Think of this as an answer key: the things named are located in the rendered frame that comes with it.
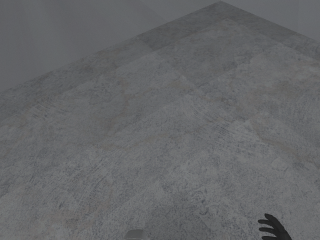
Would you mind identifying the robot right hand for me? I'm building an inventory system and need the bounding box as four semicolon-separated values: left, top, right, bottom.
258;213;292;240

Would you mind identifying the left robot thigh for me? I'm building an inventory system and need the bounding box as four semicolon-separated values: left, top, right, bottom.
122;229;150;240

